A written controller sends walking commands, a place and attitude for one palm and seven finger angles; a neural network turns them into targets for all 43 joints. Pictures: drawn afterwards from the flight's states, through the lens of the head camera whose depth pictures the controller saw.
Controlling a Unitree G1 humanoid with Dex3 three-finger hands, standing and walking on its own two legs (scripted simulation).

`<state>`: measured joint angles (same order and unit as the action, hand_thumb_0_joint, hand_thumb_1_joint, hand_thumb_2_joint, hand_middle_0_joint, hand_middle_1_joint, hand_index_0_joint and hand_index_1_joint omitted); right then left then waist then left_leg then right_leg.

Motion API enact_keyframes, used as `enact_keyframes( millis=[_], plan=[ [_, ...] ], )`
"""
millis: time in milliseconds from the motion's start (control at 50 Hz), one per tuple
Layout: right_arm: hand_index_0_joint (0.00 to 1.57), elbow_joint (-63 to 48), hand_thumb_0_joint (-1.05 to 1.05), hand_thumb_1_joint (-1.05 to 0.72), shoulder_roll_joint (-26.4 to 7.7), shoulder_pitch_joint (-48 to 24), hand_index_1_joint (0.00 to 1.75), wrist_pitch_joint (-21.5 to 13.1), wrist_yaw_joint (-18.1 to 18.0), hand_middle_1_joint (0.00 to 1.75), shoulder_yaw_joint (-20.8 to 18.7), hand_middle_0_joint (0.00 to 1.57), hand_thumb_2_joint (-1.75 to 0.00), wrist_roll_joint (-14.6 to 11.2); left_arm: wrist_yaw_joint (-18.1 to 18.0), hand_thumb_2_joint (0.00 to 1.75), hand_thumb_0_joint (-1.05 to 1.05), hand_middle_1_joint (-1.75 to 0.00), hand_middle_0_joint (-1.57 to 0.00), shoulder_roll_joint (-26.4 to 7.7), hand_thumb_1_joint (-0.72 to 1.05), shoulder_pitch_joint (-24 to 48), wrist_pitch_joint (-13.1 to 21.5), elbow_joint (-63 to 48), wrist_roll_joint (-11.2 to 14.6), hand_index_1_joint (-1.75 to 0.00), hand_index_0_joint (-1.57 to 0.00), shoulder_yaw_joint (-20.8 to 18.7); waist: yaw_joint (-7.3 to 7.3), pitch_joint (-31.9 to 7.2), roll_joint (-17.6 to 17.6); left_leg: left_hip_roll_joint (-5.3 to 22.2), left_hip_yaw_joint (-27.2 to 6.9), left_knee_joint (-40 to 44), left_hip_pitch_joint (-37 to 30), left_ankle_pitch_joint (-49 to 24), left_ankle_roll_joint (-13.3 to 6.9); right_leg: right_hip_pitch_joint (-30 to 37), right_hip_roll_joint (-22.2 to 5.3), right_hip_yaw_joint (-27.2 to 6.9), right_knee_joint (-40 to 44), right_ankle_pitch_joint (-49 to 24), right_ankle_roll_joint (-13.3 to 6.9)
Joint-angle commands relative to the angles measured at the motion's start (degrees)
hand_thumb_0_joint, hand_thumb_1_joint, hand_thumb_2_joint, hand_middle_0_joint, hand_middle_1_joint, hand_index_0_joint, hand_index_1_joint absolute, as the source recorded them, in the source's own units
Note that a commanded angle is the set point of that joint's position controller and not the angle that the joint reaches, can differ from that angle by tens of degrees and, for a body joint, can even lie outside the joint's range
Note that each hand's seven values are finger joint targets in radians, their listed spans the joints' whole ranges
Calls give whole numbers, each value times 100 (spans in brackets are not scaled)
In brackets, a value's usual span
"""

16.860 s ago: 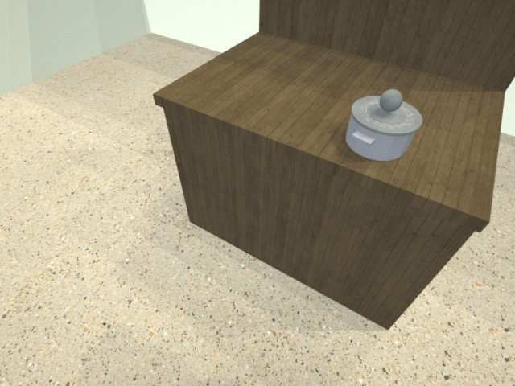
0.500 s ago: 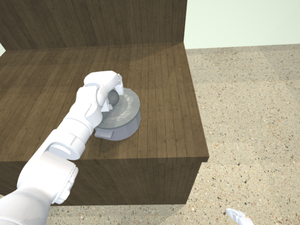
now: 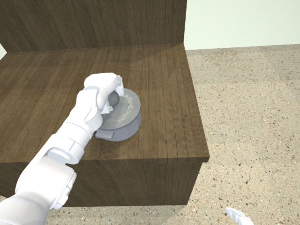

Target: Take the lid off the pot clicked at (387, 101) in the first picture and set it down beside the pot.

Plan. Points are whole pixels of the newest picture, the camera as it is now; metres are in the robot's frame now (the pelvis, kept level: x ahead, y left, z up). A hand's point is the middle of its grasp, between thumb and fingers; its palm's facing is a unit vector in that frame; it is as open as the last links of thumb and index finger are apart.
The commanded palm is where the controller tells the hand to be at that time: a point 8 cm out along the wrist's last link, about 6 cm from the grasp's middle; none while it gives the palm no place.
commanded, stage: lift the lid straight up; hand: left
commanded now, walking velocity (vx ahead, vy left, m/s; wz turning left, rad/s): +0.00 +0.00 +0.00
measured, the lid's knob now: (110, 98) +0.47 +0.13 +0.08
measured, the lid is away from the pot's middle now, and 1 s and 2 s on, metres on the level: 0.01 0.01 0.02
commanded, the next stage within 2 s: move the lid sideways beside the pot in 1.92 s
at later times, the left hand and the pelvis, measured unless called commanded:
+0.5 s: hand (106, 90) +0.44 +0.12 +0.14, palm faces -0.27 -0.04 -0.96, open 8.4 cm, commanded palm +0.43 +0.13 +0.21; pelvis +0.00 +0.00 +0.00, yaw +1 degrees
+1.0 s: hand (102, 78) +0.44 +0.12 +0.18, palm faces -0.24 -0.04 -0.97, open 8.4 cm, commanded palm +0.43 +0.13 +0.25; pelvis -0.01 +0.00 +0.00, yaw +1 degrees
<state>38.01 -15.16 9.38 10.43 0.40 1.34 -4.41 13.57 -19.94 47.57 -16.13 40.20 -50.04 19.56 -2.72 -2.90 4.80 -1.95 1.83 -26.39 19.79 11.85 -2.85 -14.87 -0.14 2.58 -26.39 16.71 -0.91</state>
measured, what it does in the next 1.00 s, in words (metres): stands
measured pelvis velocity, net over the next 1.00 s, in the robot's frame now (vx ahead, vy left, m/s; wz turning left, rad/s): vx -0.01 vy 0.00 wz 0.02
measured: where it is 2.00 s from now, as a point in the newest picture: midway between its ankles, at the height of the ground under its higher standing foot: outside the picture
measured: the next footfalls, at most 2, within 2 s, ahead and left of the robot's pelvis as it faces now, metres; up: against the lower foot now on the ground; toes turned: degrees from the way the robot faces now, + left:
none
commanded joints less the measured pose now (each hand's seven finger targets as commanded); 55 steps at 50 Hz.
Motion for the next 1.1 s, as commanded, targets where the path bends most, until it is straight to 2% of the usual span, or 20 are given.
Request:
enact_keyframes(
  millis=[0, 20, 80, 140, 200, 220, 240, 340, 380, 420, 460, 480, 520, 560, 600, 720, 880, 920, 980, 1080],
  plan=[
    [20, -764, 0, -90, -610, -568, 30, -256, -5, 30, -200, 20, -90, -34, -214, 110, 0, -100, -84, -1212, 49, 3258, -20, -1393, -100, -99, -83, -616, -6, -2379, -537, 18, -392, -67, -1758, -1969, -176, 256, 109, -63, 142, -2461, -125],
    [20, -826, 0, -90, -585, -610, 30, -274, 9, 30, -214, 20, -90, -37, -199, 111, 0, -100, -84, -1083, 49, 3359, 10, -1667, -37, -99, -83, -553, -2, -2457, -407, 16, -428, -72, -1796, -2085, -172, 265, 98, -54, 133, -2452, -145],
    [20, -750, 0, -90, -582, -604, 30, -271, 14, 30, -195, 20, -90, -41, -184, 111, 0, -100, -84, -986, 49, 3281, -108, -1362, -79, -99, -83, -439, -25, -2274, -495, 17, -446, -68, -1831, -2027, -155, 116, 135, -16, 142, -2328, -139],
    [20, -733, 0, -90, -602, -611, 30, -284, -14, 30, -172, 20, -90, -25, -141, 111, 0, -100, -84, -1088, 50, 3408, -141, -1306, -49, -99, -83, -525, -16, -2219, -547, -11, -412, -17, -1724, -1790, -167, 200, 119, -40, 180, -2314, -139],
    [20, -749, 0, -90, -577, -659, 30, -336, -43, 30, -158, 20, -90, -24, -114, 111, 0, -100, -84, -1193, 50, 3674, -123, -1532, -106, -99, -83, -554, 8, -2424, -496, -30, -436, -27, -1864, -1874, -173, 275, 101, -73, 172, -2406, -142],
    [20, -774, 0, -90, -583, -646, 30, -362, -47, 30, -166, 20, -90, -3, -102, 111, 0, -100, -84, -1338, 50, 3595, -80, -1602, -65, -99, -83, -749, 61, -2546, -574, -29, -454, -35, -1829, -1984, -184, 420, 82, -71, 165, -2488, -153],
    [20, -744, 0, -90, -586, -669, 30, -341, -51, 30, -143, 20, -90, -12, -71, 111, 0, -100, -84, -1200, 50, 3457, -120, -1296, -104, -99, -83, -588, 24, -2321, -657, -26, -419, -19, -1728, -1918, -172, 357, 94, -66, 158, -2486, -137],
    [20, -711, 0, -90, -597, -698, 30, -307, -57, 30, -110, 20, -90, -26, 30, 111, 0, -100, -84, -1083, 50, 3607, -264, -981, -98, -99, -83, -483, 7, -2071, -716, -51, -380, 54, -1535, -1603, -163, 313, 80, -63, 212, -2316, -125],
    [20, -720, 0, -90, -603, -698, 30, -351, -90, 30, -110, 20, -90, -17, 58, 111, 0, -100, -84, -1373, 50, 3982, -235, -1240, -115, -99, -83, -667, 28, -2270, -639, -60, -405, 77, -1659, -1558, -180, 403, 62, -93, 225, -2322, -127],
    [20, -810, 0, -90, -569, -724, 30, -420, -106, 30, -121, 20, -90, 5, 117, 111, 0, -100, -84, -1257, 50, 4030, -138, -1493, -74, -99, -83, -597, 21, -2507, -597, -78, -437, 27, -1785, -1785, -196, 491, 40, -104, 210, -2472, -139],
    [20, -698, 0, -90, -576, -647, 30, -389, -106, 30, -118, 20, -90, -11, 163, 111, 0, -100, -84, -1090, 50, 3988, -205, -1149, -119, -99, -83, -428, -38, -2211, -637, -65, -406, 46, -1740, -1675, -185, 298, 67, -77, 248, -2386, -119],
    [20, -678, 0, -90, -600, -621, 30, -395, -117, 30, -117, 20, -90, -6, 169, 111, 0, -100, -84, -1302, 50, 3947, -229, -1009, -117, -99, -83, -624, 2, -2143, -774, -72, -400, 64, -1649, -1600, -195, 357, 66, -93, 266, -2391, -114],
    [20, -767, 0, -90, -607, -683, 30, -442, -111, 30, -123, 20, -90, 9, 209, 111, 0, -100, -84, -1339, 50, 4035, -166, -1335, -53, -99, -83, -682, 43, -2414, -694, -97, -422, 41, -1722, -1816, -208, 536, 30, -112, 233, -2596, -127],
    [20, -743, 0, -90, -604, -670, 30, -441, -88, 30, -110, 20, -90, 4, 237, 111, 0, -100, -84, -1358, 50, 3991, -188, -1262, -127, -99, -83, -642, 55, -2381, -585, -86, -421, 43, -1772, -1893, -193, 506, 47, -95, 214, -2625, -126],
    [20, -754, 0, -90, -616, -677, 30, -451, -80, 30, -124, 20, -90, 7, 265, 111, 0, -100, -84, -1485, 50, 3918, -226, -1251, -156, -99, -83, -756, 83, -2395, -752, -94, -394, 21, -1736, -1957, -212, 608, 38, -129, 227, -2793, -108],
    [20, -826, 0, -90, -620, -754, 30, -468, -17, 30, -152, 20, -90, -5, 396, 111, 0, -100, -84, -1300, 50, 3955, -294, -1596, -83, -99, -83, -624, 77, -2418, -603, -82, -478, 13, -1872, -2209, -199, 542, 50, -71, 218, -2753, -136],
    [20, -734, 0, -90, -607, -790, 30, -501, -68, 30, -87, 20, -90, -16, 518, 111, 0, -100, -84, -1399, 50, 4503, -427, -1256, -157, -99, -83, -568, 35, -2182, -760, -115, -466, 124, -1757, -1645, -191, 414, 61, -73, 289, -2383, -121],
    [20, -759, 0, -90, -611, -779, 30, -541, -73, 30, -96, 20, -90, -1, 532, 111, 0, -100, -84, -1276, 50, 4687, -375, -1403, -82, -99, -83, -498, 21, -2337, -556, -126, -513, 111, -1857, -1782, -188, 418, 40, -52, 267, -2393, -154],
    [20, -682, 0, -90, -621, -715, 30, -548, -110, 30, -67, 20, -90, 17, 565, 111, 0, -100, -84, -1536, 50, 4740, -414, -996, -184, -99, -83, -682, 38, -2261, -769, -120, -482, 156, -1765, -1587, -191, 438, 44, -82, 305, -2316, -128],
    [20, -701, 0, -90, -589, -703, 30, -619, -143, 30, -62, 20, -90, 20, 658, 111, 0, -100, -84, -1346, 50, 5154, -342, -988, -185, -99, -83, -489, -8, -2277, -688, -130, -509, 200, -1825, -1488, -189, 360, 27, -69, 327, -2204, -133]
  ],
)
